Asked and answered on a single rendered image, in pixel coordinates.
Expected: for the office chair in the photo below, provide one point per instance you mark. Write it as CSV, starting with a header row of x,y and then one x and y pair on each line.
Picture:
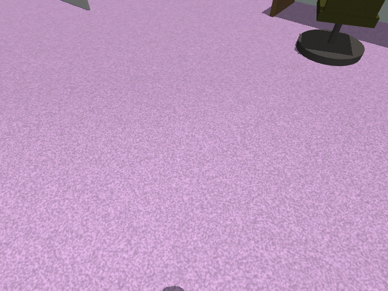
x,y
332,47

